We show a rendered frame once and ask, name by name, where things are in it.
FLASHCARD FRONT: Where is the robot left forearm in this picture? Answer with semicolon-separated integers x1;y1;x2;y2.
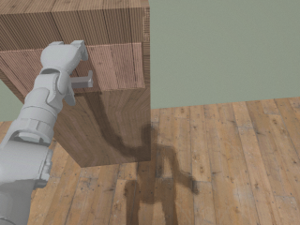
0;65;70;154

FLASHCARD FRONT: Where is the robot left upper arm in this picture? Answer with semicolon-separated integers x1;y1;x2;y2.
0;140;53;225

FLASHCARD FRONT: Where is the cabinet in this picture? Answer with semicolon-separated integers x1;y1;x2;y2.
0;0;151;168

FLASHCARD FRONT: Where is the handle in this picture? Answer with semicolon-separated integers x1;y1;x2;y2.
70;70;94;89

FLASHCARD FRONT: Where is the drawer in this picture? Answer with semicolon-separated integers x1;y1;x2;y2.
0;42;143;97

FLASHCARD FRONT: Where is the robot left hand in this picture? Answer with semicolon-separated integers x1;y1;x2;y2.
40;40;88;106

